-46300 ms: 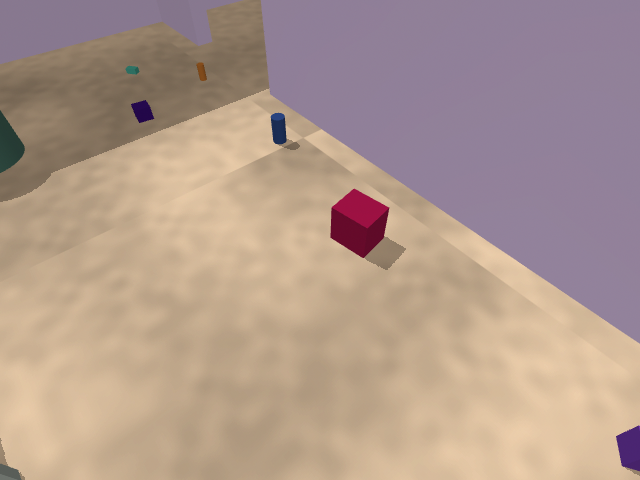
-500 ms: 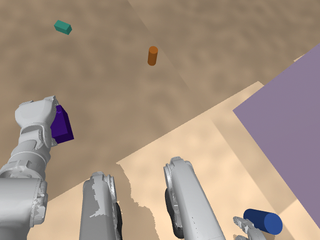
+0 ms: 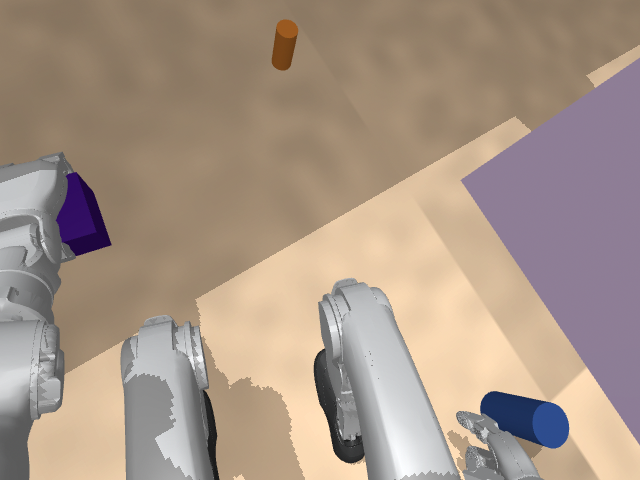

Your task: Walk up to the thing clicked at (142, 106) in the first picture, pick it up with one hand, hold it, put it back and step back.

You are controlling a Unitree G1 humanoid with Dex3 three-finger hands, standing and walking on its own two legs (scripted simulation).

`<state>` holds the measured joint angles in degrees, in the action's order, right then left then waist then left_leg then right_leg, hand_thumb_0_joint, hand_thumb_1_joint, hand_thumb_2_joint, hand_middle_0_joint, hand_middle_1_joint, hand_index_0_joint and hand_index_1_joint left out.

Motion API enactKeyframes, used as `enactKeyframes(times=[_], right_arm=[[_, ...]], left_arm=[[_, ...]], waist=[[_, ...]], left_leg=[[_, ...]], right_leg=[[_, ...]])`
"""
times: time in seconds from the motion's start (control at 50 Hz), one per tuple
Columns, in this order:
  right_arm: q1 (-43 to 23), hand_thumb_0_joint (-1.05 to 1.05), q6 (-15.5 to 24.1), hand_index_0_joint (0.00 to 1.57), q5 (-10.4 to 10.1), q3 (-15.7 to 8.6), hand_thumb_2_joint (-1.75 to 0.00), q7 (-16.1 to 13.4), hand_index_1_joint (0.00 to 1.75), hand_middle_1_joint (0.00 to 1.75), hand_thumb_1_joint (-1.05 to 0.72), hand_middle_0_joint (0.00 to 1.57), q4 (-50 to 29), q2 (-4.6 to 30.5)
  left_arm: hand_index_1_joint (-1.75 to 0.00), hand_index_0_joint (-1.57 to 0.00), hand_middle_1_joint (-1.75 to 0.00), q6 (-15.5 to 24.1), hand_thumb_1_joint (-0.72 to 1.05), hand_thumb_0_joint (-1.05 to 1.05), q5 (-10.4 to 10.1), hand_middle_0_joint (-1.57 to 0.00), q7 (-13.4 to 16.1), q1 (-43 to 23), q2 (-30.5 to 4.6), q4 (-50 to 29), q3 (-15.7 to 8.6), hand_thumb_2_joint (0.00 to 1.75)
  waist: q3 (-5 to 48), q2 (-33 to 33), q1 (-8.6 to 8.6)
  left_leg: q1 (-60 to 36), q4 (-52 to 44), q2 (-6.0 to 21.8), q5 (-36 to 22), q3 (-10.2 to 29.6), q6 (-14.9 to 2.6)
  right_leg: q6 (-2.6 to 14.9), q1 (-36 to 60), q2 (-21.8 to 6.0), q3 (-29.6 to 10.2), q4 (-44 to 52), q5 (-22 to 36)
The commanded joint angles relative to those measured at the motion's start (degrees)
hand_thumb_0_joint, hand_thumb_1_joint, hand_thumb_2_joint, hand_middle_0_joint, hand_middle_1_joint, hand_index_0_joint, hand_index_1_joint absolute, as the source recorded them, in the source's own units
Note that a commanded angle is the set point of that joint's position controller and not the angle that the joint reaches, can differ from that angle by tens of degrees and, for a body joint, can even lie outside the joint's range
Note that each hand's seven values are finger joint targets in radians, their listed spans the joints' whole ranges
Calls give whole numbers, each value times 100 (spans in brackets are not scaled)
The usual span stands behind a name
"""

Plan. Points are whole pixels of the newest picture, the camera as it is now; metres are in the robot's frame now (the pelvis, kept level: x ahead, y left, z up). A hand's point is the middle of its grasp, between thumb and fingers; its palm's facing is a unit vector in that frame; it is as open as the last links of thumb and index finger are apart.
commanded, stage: crouch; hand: left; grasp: from above
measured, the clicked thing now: (60, 220) +0.48 +0.26 -0.19
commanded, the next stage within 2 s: lower in 0.50 s
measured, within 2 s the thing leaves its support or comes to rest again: rests again in 1.66 s
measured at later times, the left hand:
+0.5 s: hand (62, 225) +0.48 +0.27 -0.21, palm faces -0.43 -0.10 -0.90, open 11.5 cm
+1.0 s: hand (74, 231) +0.48 +0.27 -0.26, palm faces -0.44 -0.11 -0.89, open 11.5 cm
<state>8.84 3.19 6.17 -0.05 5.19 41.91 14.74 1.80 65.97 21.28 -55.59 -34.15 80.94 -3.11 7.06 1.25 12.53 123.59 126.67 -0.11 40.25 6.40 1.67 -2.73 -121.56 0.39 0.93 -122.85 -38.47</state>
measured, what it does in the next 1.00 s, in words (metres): lowers itself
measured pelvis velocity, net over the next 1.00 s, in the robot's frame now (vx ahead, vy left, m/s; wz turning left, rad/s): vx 0.00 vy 0.00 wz -0.06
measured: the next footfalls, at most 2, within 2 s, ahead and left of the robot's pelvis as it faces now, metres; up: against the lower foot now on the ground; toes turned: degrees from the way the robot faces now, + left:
none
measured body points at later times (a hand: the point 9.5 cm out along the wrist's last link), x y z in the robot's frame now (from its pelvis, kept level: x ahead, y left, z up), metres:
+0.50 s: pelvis -0.01 +0.00 -0.05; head +0.23 +0.05 +0.33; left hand +0.49 +0.27 -0.16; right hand +0.02 -0.27 -0.16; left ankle +0.07 +0.13 -0.36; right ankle +0.09 -0.13 -0.36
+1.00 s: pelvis +0.00 +0.00 -0.07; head +0.26 +0.06 +0.29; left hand +0.50 +0.27 -0.21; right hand +0.02 -0.27 -0.17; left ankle +0.07 +0.13 -0.36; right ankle +0.09 -0.13 -0.36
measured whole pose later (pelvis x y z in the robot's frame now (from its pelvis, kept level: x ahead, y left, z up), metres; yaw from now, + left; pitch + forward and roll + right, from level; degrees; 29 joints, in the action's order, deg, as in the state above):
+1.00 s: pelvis +0.00 +0.00 -0.07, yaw -4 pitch +34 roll -9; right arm 9.6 5.5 10.0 6.5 9.3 42.0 16.7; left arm 6.3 70.6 28.3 -61.9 -43.7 94.5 -7.0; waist 0.8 -1.0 16.9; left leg 134.6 141.0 -1.0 41.0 10.0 1.9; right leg -3.7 -131.2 1.5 3.0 -134.6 -38.3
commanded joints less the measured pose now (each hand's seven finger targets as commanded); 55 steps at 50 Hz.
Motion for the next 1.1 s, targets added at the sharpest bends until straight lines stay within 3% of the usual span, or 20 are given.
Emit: enactKeyframes(times=[0.0, 0.08, 0.16, 0.2, 0.26, 0.34, 0.38, 0.42, 0.46, 0.5, 0.52, 0.58, 0.64, 0.72, 0.78, 0.86, 0.9, 0.94, 1.08], right_arm=[[1172, 0, 46, 20, 43, -365, -90, -19, 30, 30, -89, 20, -91, 1240], [1290, 0, 48, 20, 70, -313, -90, 17, 30, 30, -89, 20, -35, 1351], [1239, 0, 40, 20, 85, -275, -90, 49, 30, 30, -89, 20, -21, 1373], [1253, 0, 54, 20, 119, -221, -90, 57, 30, 30, -89, 20, -9, 1358], [1325, 0, 86, 20, 136, -178, -90, 78, 30, 30, -89, 20, 26, 1408], [1342, 0, 110, 20, 183, -112, -90, 116, 30, 30, -90, 20, 51, 1444], [1339, 0, 120, 20, 181, -95, -90, 119, 30, 30, -89, 20, 52, 1495], [1355, 0, 134, 20, 209, -66, -90, 142, 30, 30, -90, 20, 67, 1476], [1359, 0, 139, 20, 217, -59, -90, 158, 30, 30, -90, 20, 53, 1510], [1321, 0, 127, 20, 195, -48, -90, 168, 30, 30, -90, 20, 91, 1524], [1348, 0, 135, 20, 206, -40, -90, 186, 30, 30, -90, 20, 73, 1493], [1354, 0, 109, 20, 178, -53, -90, 210, 30, 30, -90, 20, 93, 1554], [1375, 0, 124, 20, 231, -6, -90, 250, 30, 30, -91, 20, 91, 1560], [1302, 0, 173, 20, 248, 81, -90, 255, 30, 30, -90, 20, 92, 1608], [1335, 0, 209, 20, 301, 129, -90, 277, 30, 30, -90, 20, 50, 1635], [1313, 0, 241, 20, 339, 173, -90, 316, 30, 30, -91, 20, 32, 1680], [1343, 0, 258, 20, 376, 179, -90, 345, 30, 30, -91, 20, 21, 1681], [1332, 0, 272, 20, 405, 209, -90, 366, 30, 30, -91, 20, 48, 1685], [1363, 0, 353, 20, 478, 225, -90, 520, 30, 30, -91, 20, 49, 1756]], left_arm=[[-90, -80, -94, 45, 40, 0, 38, -76, 274, -2107, -1347, -617, -125, 91], [-88, -79, -91, 91, 38, 0, 113, -76, 315, -2144, -1568, -364, -257, 92], [-85, -79, -88, 168, 38, 0, 137, -77, 353, -2417, -1650, -383, -220, 88], [-85, -80, -88, 175, 39, 0, 135, -78, 367, -2170, -1636, -52, -223, 90], [-87, -80, -89, 244, 40, 0, 160, -78, 420, -2469, -1852, -217, -313, 92], [-84, -82, -86, 266, 41, 0, 200, -81, 453, -2427, -1835, 53, -278, 91], [-85, -81, -86, 292, 40, 0, 236, -81, 499, -2493, -1973, -31, -346, 94], [-87, -83, -88, 280, 42, 0, 257, -82, 498, -2360, -1848, 191, -256, 95], [-86, -85, -87, 306, 45, 0, 232, -84, 525, -2485, -2054, 61, -374, 93], [-84, -83, -85, 299, 41, 0, 264, -83, 543, -2492, -1992, 6, -320, 95], [-86, -84, -86, 281, 42, 0, 290, -84, 535, -2362, -1833, 175, -243, 95], [-87, -84, -87, 255, 42, 0, 269, -84, 597, -2470, -1999, 37, -335, 96], [-86, -77, -86, 222, 31, 0, 243, -78, 618, -2486, -1723, 377, -228, 94], [-85, -75, -84, 301, 27, 0, 266, -76, 633, -2482, -1912, 605, -225, 95], [-87, -77, -86, 376, 31, 0, 377, -78, 679, -2507, -2085, 628, -307, 95], [-88, -78, -87, 448, 31, 0, 406, -78, 860, -2552, -2273, 545, -427, 97], [-89, -77, -88, 432, 31, 0, 421, -77, 922, -2484, -2204, 660, -428, 97], [-88, -78, -87, 435, 31, 0, 430, -79, 983, -2547, -2328, 561, -459, 97], [-90, -82, -89, 342, 39, 0, 413, -83, 1055, -2374, -2247, 661, -497, 100]], waist=[[3861, 1342, 172], [3784, 1211, 193], [3819, 1420, 216], [3651, 1197, 239], [3757, 1360, 248], [3575, 1288, 334], [3641, 1412, 292], [3479, 1322, 360], [3526, 1372, 317], [3633, 1525, 273], [3508, 1558, 347], [3777, 1596, 275], [3330, 1432, 498], [3127, 1442, 469], [3192, 1476, 537], [3348, 1660, 483], [3266, 1591, 576], [3317, 1710, 534], [3250, 2001, 626]], left_leg=[[-2615, -1241, -46, -1186, -555, -256], [-2436, -1100, -43, -1156, -506, -272], [-2347, -984, -59, -951, -523, -261], [-2128, -861, -68, -918, -544, -289], [-2079, -743, -62, -1008, -545, -294], [-1989, -627, -51, -921, -513, -299], [-1937, -578, -52, -923, -518, -295], [-1872, -517, -52, -908, -521, -307], [-1763, -501, -61, -884, -521, -311], [-1921, -529, -51, -945, -483, -280], [-1968, -497, -48, -1025, -482, -269], [-2047, -464, -47, -1228, -443, -263], [-1796, -405, -47, -1064, -425, -285], [-1659, -305, -54, -941, -395, -291], [-1642, -165, -60, -1046, -413, -302], [-1748, -147, -52, -1096, -365, -278], [-1659, -50, -46, -1101, -390, -301], [-1633, -14, -29, -1117, -378, -299], [-1914, 0, -18, -1326, -289, -227]], right_leg=[[484, 1944, 129, 546, 1087, 1207], [479, 1780, 111, 599, 913, 1182], [509, 1575, 149, 633, 791, 982], [478, 1660, 160, 630, 793, 981], [475, 1628, 153, 642, 662, 1077], [471, 1537, 180, 698, 601, 1017], [471, 1466, 170, 713, 530, 1024], [459, 1481, 190, 725, 539, 1033], [459, 1503, 192, 732, 486, 997], [486, 1369, 196, 778, 403, 1048], [490, 1376, 201, 785, 381, 1144], [492, 1370, 202, 815, 270, 1332], [476, 1227, 200, 836, 302, 1222], [477, 1097, 205, 852, 230, 1099], [446, 1251, 199, 848, 159, 1217], [453, 1179, 228, 922, 82, 1260], [426, 1222, 227, 910, 93, 1313], [426, 1229, 256, 911, 53, 1344], [464, 1066, 238, 1026, -160, 1475]])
